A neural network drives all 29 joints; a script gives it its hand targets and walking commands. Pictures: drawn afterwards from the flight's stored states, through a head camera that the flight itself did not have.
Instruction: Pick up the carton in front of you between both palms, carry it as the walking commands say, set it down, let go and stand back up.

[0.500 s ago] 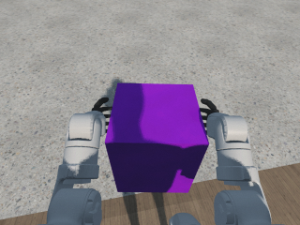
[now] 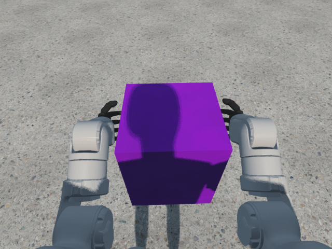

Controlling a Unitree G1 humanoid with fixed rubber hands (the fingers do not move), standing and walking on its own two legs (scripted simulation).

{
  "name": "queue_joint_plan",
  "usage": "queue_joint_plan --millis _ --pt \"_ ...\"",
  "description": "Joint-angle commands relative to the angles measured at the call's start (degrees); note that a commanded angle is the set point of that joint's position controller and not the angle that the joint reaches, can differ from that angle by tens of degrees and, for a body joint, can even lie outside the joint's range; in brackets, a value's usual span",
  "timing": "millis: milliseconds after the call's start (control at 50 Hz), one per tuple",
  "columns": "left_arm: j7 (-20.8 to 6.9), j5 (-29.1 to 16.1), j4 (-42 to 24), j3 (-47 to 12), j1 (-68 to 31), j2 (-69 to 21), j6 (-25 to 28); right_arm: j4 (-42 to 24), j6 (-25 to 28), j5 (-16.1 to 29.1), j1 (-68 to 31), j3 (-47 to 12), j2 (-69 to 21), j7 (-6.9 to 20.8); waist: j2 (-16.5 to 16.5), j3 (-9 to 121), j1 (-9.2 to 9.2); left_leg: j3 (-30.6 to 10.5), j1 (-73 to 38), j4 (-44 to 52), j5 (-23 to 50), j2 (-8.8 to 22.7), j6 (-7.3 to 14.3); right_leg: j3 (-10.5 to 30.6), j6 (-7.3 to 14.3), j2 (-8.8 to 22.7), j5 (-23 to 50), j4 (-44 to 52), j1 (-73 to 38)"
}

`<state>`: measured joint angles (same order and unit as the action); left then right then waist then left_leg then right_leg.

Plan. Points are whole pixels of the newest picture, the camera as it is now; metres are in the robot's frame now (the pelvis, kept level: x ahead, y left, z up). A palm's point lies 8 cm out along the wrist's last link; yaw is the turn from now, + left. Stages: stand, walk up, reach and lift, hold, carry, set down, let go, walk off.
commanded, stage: carry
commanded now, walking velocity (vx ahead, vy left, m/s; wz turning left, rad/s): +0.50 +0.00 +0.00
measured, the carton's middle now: (170, 146) +0.35 +0.01 +0.04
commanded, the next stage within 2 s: none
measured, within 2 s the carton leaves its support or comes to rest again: neither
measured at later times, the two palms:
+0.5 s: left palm (127, 65) +0.67 +0.17 +0.08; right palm (214, 69) +0.65 -0.13 +0.08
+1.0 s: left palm (147, 25) +0.92 +0.11 +0.11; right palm (219, 26) +0.92 -0.18 +0.10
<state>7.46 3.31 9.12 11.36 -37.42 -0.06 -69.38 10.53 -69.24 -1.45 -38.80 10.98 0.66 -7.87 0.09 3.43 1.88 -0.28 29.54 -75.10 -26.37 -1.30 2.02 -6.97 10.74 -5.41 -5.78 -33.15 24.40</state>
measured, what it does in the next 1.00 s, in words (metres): walks ahead: left foot, then right foot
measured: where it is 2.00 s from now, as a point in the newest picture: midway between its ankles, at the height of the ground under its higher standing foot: (172, 125)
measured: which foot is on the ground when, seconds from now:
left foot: up 0.00-0.34, down 0.36-0.86, up 0.88-1.00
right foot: down 0.00-0.38, up 0.40-0.84, down 0.86-1.00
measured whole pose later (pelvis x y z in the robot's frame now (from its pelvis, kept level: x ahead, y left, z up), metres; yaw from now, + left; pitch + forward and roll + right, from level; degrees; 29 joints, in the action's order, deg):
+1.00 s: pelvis +0.60 -0.03 +0.00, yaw +1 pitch +5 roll +0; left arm 7.7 5.6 -1.9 11.2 -26.8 -6.0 -69.7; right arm -3.4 -70.9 -4.2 -26.4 12.4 -4.1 -6.9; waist 0.7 5.6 0.6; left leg 3.6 24.2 -60.0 -24.0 1.5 0.1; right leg -10.4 3.5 1.1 -10.2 -23.7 18.9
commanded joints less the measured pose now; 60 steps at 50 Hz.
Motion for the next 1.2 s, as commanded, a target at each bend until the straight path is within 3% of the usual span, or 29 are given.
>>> queue_joint_plan --millis 0,60,100,180,260,280,300,320,340,360,380,400,420,440,500,580,640,760,800,820,840,860,880,900,940,960,1000,1060,1180 --pt "-14.35 -28.91 -9.99 -36.5 -48.29 -65.68 1.96 -8.83 1.58 21.17 -41.04 -32.85 -63.41 11.97 -2.8 22.09 -0.35 -0.8 9.35 5.06 5.31 3.97 -1.27 25.33 0.9 18.76 9.19 12.8 -20.58" --pt "-14.86 -29.71 -10.54 -36.78 -46.66 -66.95 2.54 -8.83 2.51 19.75 -38.16 -33.23 -64.07 11.07 -4.7 24.25 0.77 0.83 15.81 8.97 11.65 4.24 -1.75 20.14 -0.69 16.8 26.15 8.67 -28.11" --pt "-15.17 -29.72 -10.85 -37.01 -45.53 -66.73 2.95 -9.52 3.03 19.08 -37.37 -33.88 -63.79 10.67 -5.2 24.61 1.61 1.92 19.56 10.9 14.58 4.11 -1.63 18.37 -1.31 16.1 33.26 6.83 -32.28" --pt "-15.22 -29.65 -12.76 -37.89 -44.58 -64.75 3.27 -12.31 3.3 19.0 -37.92 -35.75 -62.39 10.14 -5.37 22.62 2.87 4.32 21.11 20.37 20.01 2.59 -0.9 15.72 -2.04 13.54 37.16 5.8 -35.49" --pt "-15.23 -27.86 -9.04 -37.4 -38.98 -62.18 2.91 -9.97 2.5 17.88 -34.13 -36.21 -60.2 10.4 -5.79 20.17 4.62 9.43 13.46 40.23 29.7 -2.03 0.52 10.96 -3.23 10.52 40.97 3.01 -36.66" --pt "-15.31 -27.41 -7.64 -37.16 -37.69 -61.83 2.97 -8.92 2.35 17.66 -33.37 -36.11 -59.9 10.69 -6.16 19.96 4.14 10.44 6.57 45.24 32.98 -3.25 1.49 9.55 -3.97 10.5 42.88 2.24 -33.77" --pt "-15.41 -27.06 -6.31 -36.88 -36.58 -61.86 3.08 -7.84 2.3 17.43 -33.07 -35.77 -59.63 11.03 -7.23 20.8 2.26 10.97 -2.12 48.18 35.16 -4.06 2.28 8.67 -5.06 11.08 45.55 -0.62 -30.38" --pt "-15.57 -26.74 -5.16 -36.7 -36.69 -62.14 3.18 -6.62 2.4 17.07 -32.37 -35.18 -59.52 11.4 -8.07 22.83 -0.98 11.07 -12.53 51.21 37.4 -3.57 2.83 6.77 -6.66 11.49 46.36 -6.47 -26.63" --pt "-15.77 -26.16 -4.0 -36.64 -37.2 -62.31 3.39 -5.73 2.62 16.86 -31.76 -34.51 -59.36 11.8 -6.66 25.24 -4.55 8.57 -24.4 53.58 40.57 -0.05 3.17 4.54 -8.53 10.93 39.22 -15.23 -20.4" --pt "-16.03 -25.64 -3.25 -36.52 -37.64 -62.69 3.49 -5.06 2.83 16.83 -31.49 -33.9 -58.81 12.29 2.15 29.32 -5.05 -5.27 -41.53 45.48 59.49 13.35 5.94 4.72 -10.74 8.35 5.92 -27.21 -5.06" --pt "-16.05 -25.28 -0.81 -35.72 -37.67 -63.86 3.1 -2.52 3.14 16.29 -30.84 -32.51 -58.45 12.51 13.81 34.68 -5.32 -26.48 -57.83 43.03 62.53 26.46 16.63 7.06 -13.05 0.14 -29.87 -44.99 14.68" --pt "-15.83 -24.52 -0.29 -34.8 -36.57 -63.93 3.33 -1.26 3.45 17.45 -29.3 -33.07 -60.03 12.95 10.81 37.64 -5.9 -31.26 -56.23 47.21 39.17 24.95 19.07 10.27 -10.64 2.46 -27.45 -50.26 18.4" --pt "-15.57 -24.86 -2.77 -35.44 -39.19 -64.65 3.81 -3.81 4.21 19.25 -32.19 -34.35 -62.65 13.49 7.39 33.22 -5.52 -29.21 -49.52 51.27 26.58 21.9 16.94 10.18 -8.94 4.63 -23.08 -48.06 20.28" --pt "-15.05 -25.0 -5.13 -35.77 -41.81 -65.57 4.34 -7.36 4.7 21.38 -37.2 -35.71 -65.43 13.88 2.69 29.13 -4.34 -25.34 -42.62 54.18 23.86 20.21 14.07 9.75 -8.75 6.45 -18.84 -44.28 19.18" --pt "-13.18 -24.16 -9.53 -35.86 -41.55 -66.1 5.04 -13.78 5.21 26.38 -44.12 -39.26 -69.32 14.21 2.17 25.86 -3.15 -17.03 -31.31 58.75 20.45 16.85 10.31 7.88 -10.05 8.91 -14.79 -34.44 12.48" --pt "-11.35 -22.18 -11.63 -37.04 -36.62 -64.35 5.49 -15.32 5.02 27.24 -40.13 -39.96 -67.85 14.49 5.21 26.5 -3.12 -10.3 -35.88 58.9 33.31 16.1 10.24 4.91 -11.84 9.16 -12.6 -22.04 14.4" --pt "-10.86 -21.99 -13.1 -38.88 -35.6 -62.96 5.41 -15.31 4.72 26.02 -37.07 -39.72 -65.26 14.78 7.03 25.46 -3.23 -5.31 -39.36 57.81 43.16 14.37 8.18 2.51 -11.95 8.63 -6.35 -13.24 14.45" --pt "-12.03 -23.57 -13.43 -40.72 -33.38 -61.38 2.77 -13.66 2.27 21.23 -28.89 -37.0 -59.72 14.75 9.31 20.53 -3.9 1.39 -43.23 54.62 52.42 12.26 5.48 -1.45 -11.1 5.83 1.86 3.22 10.13" --pt "-13.0 -23.85 -12.84 -40.27 -31.73 -61.31 1.5 -13.24 1.18 19.63 -26.18 -36.31 -58.94 14.69 9.78 20.53 -3.43 4.04 -41.5 49.33 56.19 11.25 3.43 -3.94 -10.37 4.25 4.37 11.09 1.93" --pt "-13.51 -23.74 -12.45 -39.95 -30.9 -61.59 0.95 -13.23 0.63 19.28 -24.8 -36.34 -58.87 14.69 8.2 22.6 -2.59 6.8 -36.05 42.63 54.89 10.21 1.63 -5.56 -9.75 3.61 7.56 14.93 -9.61" --pt "-14.0 -23.49 -11.43 -39.17 -28.52 -61.64 0.45 -13.68 0.1 19.21 -24.35 -36.49 -58.62 14.74 6.49 25.3 -1.44 7.45 -26.24 36.33 45.52 9.46 -0.53 -1.3 -8.16 8.21 6.76 13.27 -22.97" --pt "-14.34 -23.11 -11.29 -38.06 -26.78 -60.81 -0.07 -14.22 -0.48 19.22 -24.44 -36.79 -58.25 14.88 -2.5 29.26 -0.55 7.8 -15.24 25.07 24.45 7.3 -1.7 14.82 -6.1 20.74 12.53 9.69 -34.12" --pt "-14.44 -21.61 -10.9 -37.45 -26.99 -59.53 -0.12 -15.69 -1.16 19.79 -25.62 -37.8 -61.11 15.14 -17.11 29.89 -0.61 5.05 5.95 13.97 -0.22 0.32 -3.15 32.48 3.04 29.76 11.94 11.65 -48.65" --pt "-14.63 -21.78 -11.82 -37.52 -24.96 -61.41 -0.31 -16.98 -1.49 19.96 -26.25 -38.29 -61.33 15.38 -15.49 27.25 -0.29 1.74 13.14 7.19 -4.11 1.48 -2.06 34.04 3.85 29.87 9.93 13.75 -46.37" --pt "-15.08 -21.86 -15.96 -38.15 -24.61 -63.99 -0.7 -18.17 -1.52 20.41 -25.31 -38.85 -64.37 15.81 -6.11 23.6 -0.48 0.12 13.18 9.58 1.01 5.41 -1.37 24.97 0.31 26.68 13.69 15.34 -39.8" --pt "-15.32 -21.77 -17.96 -38.79 -23.95 -65.13 -0.68 -18.66 -1.27 20.26 -23.17 -39.24 -65.36 15.94 -3.75 22.03 -0.62 0.22 11.52 13.52 3.73 6.9 -1.81 21.13 -1.29 25.77 13.44 17.1 -36.09" --pt "-15.75 -21.49 -21.4 -39.89 -21.54 -65.82 -0.36 -20.55 -0.6 19.62 -18.95 -40.71 -67.07 15.89 -6.01 21.99 -0.77 2.29 7.61 19.82 6.57 6.65 -3.06 14.9 -2.79 23.66 12.84 19.3 -33.02" --pt "-16.64 -20.64 -24.6 -41.76 -14.42 -64.94 0.2 -23.58 0.59 17.82 -11.64 -42.76 -67.19 15.51 -7.76 20.47 -0.89 5.43 7.45 28.17 11.33 5.77 -4.16 9.03 -2.73 21.27 12.9 20.49 -32.56" --pt "-18.1 -19.97 -27.57 -43.99 -1.58 -61.99 0.74 -29.24 0.7 16.87 -1.29 -45.82 -64.42 16.11 -9.59 13.82 -0.6 9.94 3.03 42.31 22.4 4.28 -3.09 2.79 -4.45 18.83 18.36 20.32 -29.64"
